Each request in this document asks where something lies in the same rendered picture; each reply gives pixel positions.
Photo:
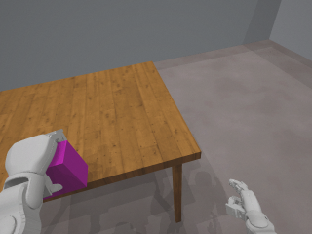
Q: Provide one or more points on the robot left hand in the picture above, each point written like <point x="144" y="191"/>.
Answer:
<point x="34" y="155"/>

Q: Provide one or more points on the sponge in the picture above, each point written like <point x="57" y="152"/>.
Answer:
<point x="68" y="169"/>

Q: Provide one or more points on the robot right hand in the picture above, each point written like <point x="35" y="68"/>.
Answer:
<point x="238" y="207"/>

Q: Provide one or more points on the left robot forearm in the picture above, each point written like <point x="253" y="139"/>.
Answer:
<point x="20" y="203"/>

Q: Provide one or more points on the table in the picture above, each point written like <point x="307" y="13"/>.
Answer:
<point x="123" y="122"/>

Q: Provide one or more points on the right robot forearm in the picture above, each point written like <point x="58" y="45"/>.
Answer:
<point x="257" y="223"/>

